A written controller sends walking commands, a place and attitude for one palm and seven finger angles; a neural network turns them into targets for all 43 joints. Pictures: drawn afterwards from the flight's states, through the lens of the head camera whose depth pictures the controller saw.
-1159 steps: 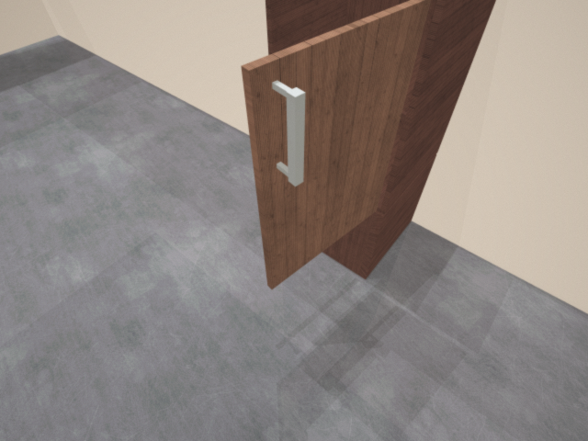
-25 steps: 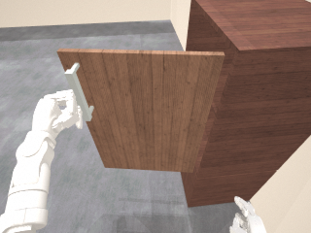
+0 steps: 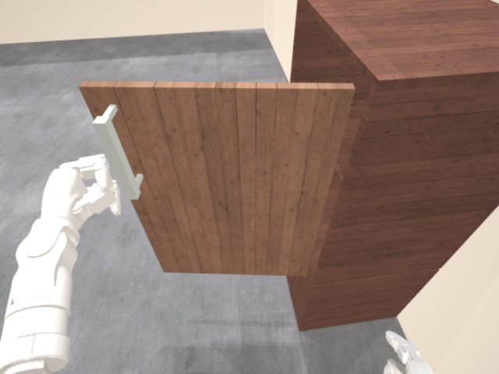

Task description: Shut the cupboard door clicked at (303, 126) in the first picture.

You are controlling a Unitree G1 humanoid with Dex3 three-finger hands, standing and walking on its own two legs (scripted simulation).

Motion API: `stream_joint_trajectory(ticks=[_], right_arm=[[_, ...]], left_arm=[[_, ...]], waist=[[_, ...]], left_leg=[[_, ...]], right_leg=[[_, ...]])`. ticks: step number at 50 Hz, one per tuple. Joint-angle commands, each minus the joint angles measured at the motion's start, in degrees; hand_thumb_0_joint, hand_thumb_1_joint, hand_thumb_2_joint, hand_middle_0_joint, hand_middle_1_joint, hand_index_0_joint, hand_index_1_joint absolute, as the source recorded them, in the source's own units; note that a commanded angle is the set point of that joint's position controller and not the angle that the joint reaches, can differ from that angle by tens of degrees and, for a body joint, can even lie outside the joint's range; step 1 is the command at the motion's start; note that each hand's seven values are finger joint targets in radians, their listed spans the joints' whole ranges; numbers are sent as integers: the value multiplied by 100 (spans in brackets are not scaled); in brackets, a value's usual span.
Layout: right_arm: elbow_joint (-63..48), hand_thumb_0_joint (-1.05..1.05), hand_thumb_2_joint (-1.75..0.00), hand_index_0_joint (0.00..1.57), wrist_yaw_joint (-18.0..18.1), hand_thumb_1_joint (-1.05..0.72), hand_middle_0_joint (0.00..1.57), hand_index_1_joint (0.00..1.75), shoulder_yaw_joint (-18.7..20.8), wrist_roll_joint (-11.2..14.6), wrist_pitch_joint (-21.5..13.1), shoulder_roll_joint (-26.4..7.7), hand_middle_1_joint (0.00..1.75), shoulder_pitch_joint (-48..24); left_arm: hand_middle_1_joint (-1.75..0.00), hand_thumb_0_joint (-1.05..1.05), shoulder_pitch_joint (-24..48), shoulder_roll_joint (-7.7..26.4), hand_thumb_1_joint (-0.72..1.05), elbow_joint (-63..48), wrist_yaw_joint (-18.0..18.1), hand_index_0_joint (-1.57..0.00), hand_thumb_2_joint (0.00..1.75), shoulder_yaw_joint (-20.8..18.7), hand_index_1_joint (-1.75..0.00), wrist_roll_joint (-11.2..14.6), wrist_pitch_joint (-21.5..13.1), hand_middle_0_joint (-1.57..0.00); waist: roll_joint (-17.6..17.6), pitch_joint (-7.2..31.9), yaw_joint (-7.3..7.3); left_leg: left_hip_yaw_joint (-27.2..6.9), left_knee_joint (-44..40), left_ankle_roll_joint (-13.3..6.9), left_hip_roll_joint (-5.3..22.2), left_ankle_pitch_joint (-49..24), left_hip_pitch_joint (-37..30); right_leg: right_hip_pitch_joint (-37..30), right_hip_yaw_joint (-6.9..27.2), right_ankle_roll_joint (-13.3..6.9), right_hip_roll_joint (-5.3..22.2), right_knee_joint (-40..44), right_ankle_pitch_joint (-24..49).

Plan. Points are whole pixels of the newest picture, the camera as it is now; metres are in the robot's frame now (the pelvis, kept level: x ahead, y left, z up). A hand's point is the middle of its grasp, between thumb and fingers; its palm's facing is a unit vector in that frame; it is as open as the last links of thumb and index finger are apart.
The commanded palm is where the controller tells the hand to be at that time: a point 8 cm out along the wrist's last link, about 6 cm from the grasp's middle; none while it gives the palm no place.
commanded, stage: push the door shut along its arc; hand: left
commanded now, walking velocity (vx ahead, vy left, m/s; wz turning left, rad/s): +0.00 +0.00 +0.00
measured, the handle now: (123, 155) +0.43 +0.24 +0.14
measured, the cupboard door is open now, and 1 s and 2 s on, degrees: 80 66 56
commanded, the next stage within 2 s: pull the fist back off the door in 1.96 s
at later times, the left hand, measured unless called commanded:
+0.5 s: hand (125, 170) +0.39 +0.22 +0.14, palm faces -0.03 -1.00 -0.05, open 3.2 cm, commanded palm +0.38 +0.26 +0.14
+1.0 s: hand (154, 144) +0.45 +0.19 +0.15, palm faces -0.19 -0.98 -0.02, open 3.2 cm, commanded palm +0.45 +0.24 +0.14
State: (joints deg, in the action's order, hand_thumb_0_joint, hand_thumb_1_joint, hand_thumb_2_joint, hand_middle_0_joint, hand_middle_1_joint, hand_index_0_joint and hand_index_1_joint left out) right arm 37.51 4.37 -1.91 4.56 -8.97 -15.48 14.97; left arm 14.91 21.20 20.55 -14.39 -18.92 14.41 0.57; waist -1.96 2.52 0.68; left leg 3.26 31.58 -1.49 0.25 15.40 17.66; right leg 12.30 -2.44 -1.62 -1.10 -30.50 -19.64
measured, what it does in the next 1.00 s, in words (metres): stands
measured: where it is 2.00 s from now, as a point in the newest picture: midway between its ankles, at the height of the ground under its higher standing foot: outside the picture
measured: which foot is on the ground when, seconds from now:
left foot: down 0.00-1.00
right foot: down 0.00-1.00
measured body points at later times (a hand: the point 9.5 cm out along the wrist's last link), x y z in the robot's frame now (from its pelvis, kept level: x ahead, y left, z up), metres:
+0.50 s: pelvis -0.01 +0.00 +0.00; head +0.01 -0.01 +0.45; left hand +0.38 +0.28 +0.15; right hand +0.12 -0.26 -0.11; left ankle +0.01 +0.10 -0.73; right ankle -0.04 -0.10 -0.73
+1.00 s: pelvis -0.01 +0.01 -0.01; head +0.04 +0.01 +0.44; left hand +0.46 +0.24 +0.15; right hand +0.06 -0.27 -0.12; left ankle +0.01 +0.10 -0.73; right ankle -0.04 -0.10 -0.73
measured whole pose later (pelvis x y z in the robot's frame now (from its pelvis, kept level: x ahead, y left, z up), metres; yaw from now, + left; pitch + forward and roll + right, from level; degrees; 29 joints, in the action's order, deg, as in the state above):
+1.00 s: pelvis -0.01 +0.01 -0.01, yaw +1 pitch +8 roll -1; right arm 40.8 4.0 -1.9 2.8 -8.1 -17.4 18.8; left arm 50.6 28.6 61.3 -26.2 -15.2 11.2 -9.4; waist -1.2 2.2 6.3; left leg 2.4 37.4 -2.5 -0.6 16.6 28.7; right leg 22.9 -3.4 -0.9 -0.1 -36.4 -21.3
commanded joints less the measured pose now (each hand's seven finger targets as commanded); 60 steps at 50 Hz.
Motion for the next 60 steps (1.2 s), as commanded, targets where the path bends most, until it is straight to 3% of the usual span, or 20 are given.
stream_joint_trajectory(ticks=[1, 5, 6, 9, 11, 14, 18, 26, 29, 31, 36, 39, 41, 42, 46, 47, 48, 52, 55, 60], right_arm=[[-804, 0, -90, 20, 69, -90, 20, 30, 221, -9, -369, -706, 30, -637], [-710, 0, -90, 20, 95, -90, 20, 30, 217, 23, -331, -748, 30, -610], [-643, 0, -90, 20, 115, -90, 20, 30, 225, 28, -292, -807, 30, -551], [-632, 0, -90, 20, 128, -90, 20, 30, 206, 26, -239, -823, 30, -557], [-629, 0, -90, 20, 123, -90, 20, 30, 213, -3, -208, -862, 30, -516], [-710, 0, -90, 20, 90, -90, 20, 30, 199, -22, -240, -785, 30, -495], [-588, 0, -90, 20, 88, -90, 20, 30, 213, -28, -200, -876, 30, -329], [-467, 0, -90, 20, 100, -90, 20, 30, 260, -27, -148, -1008, 30, -24], [-480, 0, -90, 20, 87, -90, 20, 30, 286, -18, -162, -1011, 30, 40], [-418, 0, -90, 20, 89, -90, 20, 30, 299, -40, -157, -1057, 30, 150], [-251, 0, -90, 20, 99, -90, 20, 30, 336, -68, -146, -1143, 30, 370], [-203, 0, -90, 20, 60, -90, 20, 30, 350, -88, -194, -1138, 30, 447], [-177, 0, -90, 20, 59, -90, 20, 30, 373, -125, -169, -1191, 30, 557], [-182, 0, -90, 20, 41, -90, 20, 30, 363, -120, -170, -1149, 30, 522], [-85, 0, -90, 20, 34, -90, 20, 30, 356, -163, -98, -1242, 30, 722], [-121, 0, -90, 20, 17, -90, 20, 30, 345, -158, -111, -1205, 30, 683], [-141, 0, -90, 20, 9, -90, 20, 30, 374, -179, -123, -1250, 30, 762], [-162, 0, -90, 20, -19, -90, 20, 30, 386, -202, -76, -1225, 30, 830], [-153, 0, -90, 20, -16, -90, 20, 30, 419, -218, -63, -1291, 30, 972], [-39, 0, -90, 20, -7, -90, 20, 30, 441, -234, -43, -1303, 30, 1125]], left_arm=[[-150, 0, 2615, 1271, 90, -1699, -38, -130, 90, -83, -150, 124, -591, -130], [-150, 0, 2542, 1100, 90, -951, -121, -130, 90, 58, -150, 138, -410, -130], [-150, 0, 2662, 1273, 90, -713, -121, -130, 90, -12, -150, 101, -370, -130], [-150, 0, 3227, 1383, 90, -319, -209, -130, 90, 15, -150, 57, -301, -130], [-150, 0, 3477, 1741, 90, -291, -222, -130, 90, -177, -150, 3, -421, -130], [-150, 0, 3797, 1546, 90, -431, -326, -130, 90, 13, -150, 0, -660, -130], [-150, 0, 4110, 1721, 90, 295, -532, -130, 90, -74, -150, 64, -796, -130], [-150, 0, 4800, 2071, 90, 1157, -966, -130, 90, -37, -150, 19, -1013, -130], [-150, 0, 4977, 1842, 90, 1261, -1115, -130, 90, 196, -150, 46, -1083, -130], [-150, 0, 5110, 1825, 90, 1471, -1161, -130, 90, 232, -150, 69, -1129, -130], [-150, 0, 5847, 1755, 90, 1900, -1221, -130, 90, 413, -150, 6, -1256, -130], [-150, 0, 6101, 1612, 90, 2042, -1259, -130, 90, 526, -150, -25, -1296, -130], [-150, 0, 6221, 1772, 90, 2027, -1263, -130, 90, 430, -150, -64, -1362, -130], [-150, 0, 6177, 1614, 90, 2161, -1270, -130, 90, 528, -150, -67, -1337, -130], [-150, 0, 6369, 2101, 90, 2913, -1199, -130, 90, 112, -150, -128, -1289, -130], [-150, 0, 6488, 1955, 90, 2934, -1193, -130, 90, 243, -150, -148, -1296, -130], [-150, 0, 6612, 2204, 90, 2881, -1198, -130, 90, 36, -150, -203, -1350, -130], [-150, 0, 6695, 2053, 90, 3063, -1288, -130, 90, 246, -150, -299, -1436, -130], [-150, 0, 6934, 2224, 90, 3166, -1402, -130, 90, 118, -150, -323, -1474, -130], [-150, 0, 7397, 1856, 90, 3311, -1514, -130, 90, 480, -150, -331, -1418, -130]], waist=[[-276, 1258, 105], [-105, 1034, 121], [151, 946, 164], [68, 988, 200], [31, 1248, 166], [-281, 1716, 168], [155, 1464, 292], [-84, 1535, 395], [-258, 1673, 437], [-19, 1620, 486], [23, 1563, 671], [-245, 1801, 689], [-231, 2068, 698], [-370, 2007, 681], [69, 1723, 723], [91, 1634, 755], [-13, 1878, 730], [-225, 2050, 776], [-118, 2188, 841], [-324, 2125, 1015]], left_leg=[[-374, -205, -111, 52, -1475, -1426], [-436, -271, -87, 19, -1103, -1253], [-438, -265, -108, 25, -956, -1150], [-446, -255, -108, -7, -865, -1089], [-433, -192, -125, -15, -1027, -1137], [-450, -92, -113, -34, -1546, -1436], [-435, -55, -142, -49, -1262, -1134], [-457, 74, -166, -57, -1235, -1032], [-471, 115, -155, -73, -1295, -1134], [-509, 134, -180, -42, -1245, -1118], [-595, 167, -171, -15, -1142, -1122], [-656, 233, -138, -22, -1274, -1345], [-703, 267, -134, 7, -1418, -1467], [-696, 307, -130, -10, -1453, -1442], [-701, 287, -137, 28, -1196, -995], [-691, 299, -144, 8, -1186, -898], [-708, 331, -127, 21, -1316, -986], [-716, 480, -120, 26, -1540, -1102], [-727, 537, -111, 40, -1499, -1076], [-787, 643, -102, 66, -1594, -1180]], right_leg=[[482, 101, 87, 54, 435, 1799], [632, 87, 81, 68, 475, 1503], [645, 94, 101, 83, 518, 1381], [724, 138, 90, 109, 498, 1313], [563, 191, 81, 136, 466, 1474], [408, 155, 27, 116, 296, 1973], [538, 192, 76, 117, 332, 1917], [694, 223, 42, 148, 255, 1860], [806, 193, 22, 114, 201, 1914], [927, 190, 31, 115, 218, 1799], [1283, 132, 24, 99, 142, 1552], [1443, 106, -3, 76, 70, 1570], [1463, 83, -10, 87, 4, 1586], [1521, 83, -19, 62, -11, 1616], [1649, 70, -4, 85, -51, 1421], [1651, 71, 3, 57, -72, 1473], [1640, 92, -5, 64, -136, 1564], [1801, 89, -5, 40, -227, 1644], [1903, 99, -5, 31, -275, 1629], [2341, 55, -2, -2, -328, 1536]])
